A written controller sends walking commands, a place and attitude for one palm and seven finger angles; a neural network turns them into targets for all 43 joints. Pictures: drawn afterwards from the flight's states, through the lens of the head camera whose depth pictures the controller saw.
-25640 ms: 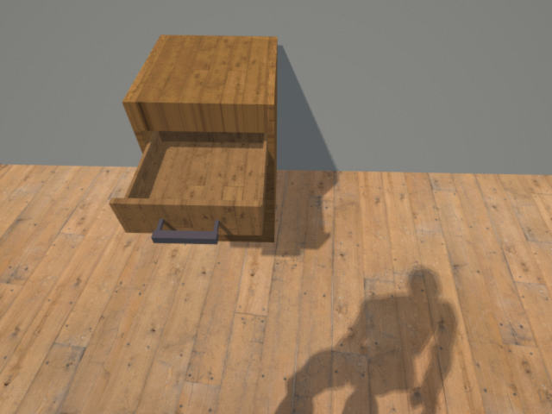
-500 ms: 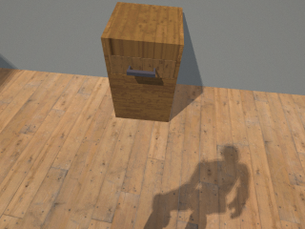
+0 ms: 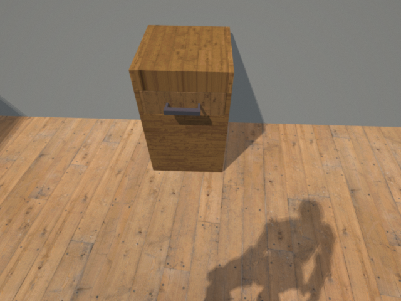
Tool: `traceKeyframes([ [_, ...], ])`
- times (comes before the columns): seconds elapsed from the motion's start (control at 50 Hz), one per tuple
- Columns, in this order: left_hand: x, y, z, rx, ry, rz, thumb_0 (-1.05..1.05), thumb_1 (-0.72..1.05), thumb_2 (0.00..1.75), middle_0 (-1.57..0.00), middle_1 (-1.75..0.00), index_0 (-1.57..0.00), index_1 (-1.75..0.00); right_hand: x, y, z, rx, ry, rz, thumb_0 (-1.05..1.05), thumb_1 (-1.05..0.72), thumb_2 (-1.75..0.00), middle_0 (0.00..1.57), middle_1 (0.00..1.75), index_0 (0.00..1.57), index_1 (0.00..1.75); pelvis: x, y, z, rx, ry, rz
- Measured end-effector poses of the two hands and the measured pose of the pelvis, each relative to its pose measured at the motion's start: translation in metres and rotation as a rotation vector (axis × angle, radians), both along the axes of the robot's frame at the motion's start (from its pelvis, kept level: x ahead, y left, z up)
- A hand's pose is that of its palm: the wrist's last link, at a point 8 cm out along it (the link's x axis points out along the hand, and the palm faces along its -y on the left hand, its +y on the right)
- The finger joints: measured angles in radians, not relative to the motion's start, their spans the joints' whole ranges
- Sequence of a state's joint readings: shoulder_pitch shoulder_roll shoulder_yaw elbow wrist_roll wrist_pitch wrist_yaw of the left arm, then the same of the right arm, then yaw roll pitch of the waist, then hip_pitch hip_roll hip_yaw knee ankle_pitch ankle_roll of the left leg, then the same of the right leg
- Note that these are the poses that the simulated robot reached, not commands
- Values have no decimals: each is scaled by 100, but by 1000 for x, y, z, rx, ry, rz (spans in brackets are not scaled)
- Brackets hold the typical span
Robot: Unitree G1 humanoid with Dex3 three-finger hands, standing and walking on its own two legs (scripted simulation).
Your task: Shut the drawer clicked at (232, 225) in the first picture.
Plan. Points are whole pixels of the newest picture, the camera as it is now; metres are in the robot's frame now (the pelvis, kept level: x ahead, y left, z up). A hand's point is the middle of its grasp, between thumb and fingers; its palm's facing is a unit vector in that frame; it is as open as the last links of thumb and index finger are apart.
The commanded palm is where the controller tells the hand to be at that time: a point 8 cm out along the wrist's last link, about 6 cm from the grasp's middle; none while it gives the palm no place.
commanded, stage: let the arm hang, fingers relaxed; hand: left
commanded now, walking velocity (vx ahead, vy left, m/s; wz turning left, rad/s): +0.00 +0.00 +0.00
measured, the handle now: (182, 108) +0.93 +0.13 -0.24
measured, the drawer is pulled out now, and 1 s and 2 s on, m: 0.00 0.00 0.00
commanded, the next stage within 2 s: look to check the result in 0.18 s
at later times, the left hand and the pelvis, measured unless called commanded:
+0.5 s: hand out of the picture +0.00 +0.16 -0.18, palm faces +0.03 -0.98 -0.18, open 7.4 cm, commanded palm none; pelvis +0.01 -0.01 +0.00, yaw +0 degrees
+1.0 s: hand out of the picture +0.01 +0.15 -0.17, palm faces +0.03 -0.98 -0.19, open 7.4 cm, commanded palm none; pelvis +0.02 -0.01 +0.00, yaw +0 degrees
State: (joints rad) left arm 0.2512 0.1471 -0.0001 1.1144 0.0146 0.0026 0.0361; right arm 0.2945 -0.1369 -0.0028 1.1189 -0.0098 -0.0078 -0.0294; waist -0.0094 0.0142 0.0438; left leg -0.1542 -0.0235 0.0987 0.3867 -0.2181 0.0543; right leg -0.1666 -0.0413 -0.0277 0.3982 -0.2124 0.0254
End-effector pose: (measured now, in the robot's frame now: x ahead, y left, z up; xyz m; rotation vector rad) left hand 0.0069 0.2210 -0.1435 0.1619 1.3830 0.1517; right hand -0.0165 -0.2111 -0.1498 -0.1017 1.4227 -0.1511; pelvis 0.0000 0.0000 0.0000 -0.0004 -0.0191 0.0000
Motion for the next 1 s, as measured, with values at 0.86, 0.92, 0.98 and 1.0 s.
traceKeyframes([
  [0.86,-3,-21,0,-16,53,25,0,91,90,-20,-30,-19,-30,4,-5,-1,6,34,-28,0,-91,-90,20,29,20,30,17,-11,1,2,1,-8],
  [0.92,-2,-21,0,-13,51,24,0,91,90,-20,-30,-19,-30,3,-6,-2,6,37,-29,0,-91,-90,20,29,20,30,18,-12,1,2,1,-7],
  [0.98,0,-21,0,-10,50,25,0,91,90,-20,-30,-19,-30,2,-7,-2,6,42,-28,0,-91,-90,20,29,20,30,18,-13,1,2,1,-6],
  [1.0,0,-21,0,-10,49,25,0,91,90,-20,-30,-19,-30,2,-7,-2,6,44,-28,0,-91,-90,20,29,20,30,18,-14,1,2,1,-6],
])
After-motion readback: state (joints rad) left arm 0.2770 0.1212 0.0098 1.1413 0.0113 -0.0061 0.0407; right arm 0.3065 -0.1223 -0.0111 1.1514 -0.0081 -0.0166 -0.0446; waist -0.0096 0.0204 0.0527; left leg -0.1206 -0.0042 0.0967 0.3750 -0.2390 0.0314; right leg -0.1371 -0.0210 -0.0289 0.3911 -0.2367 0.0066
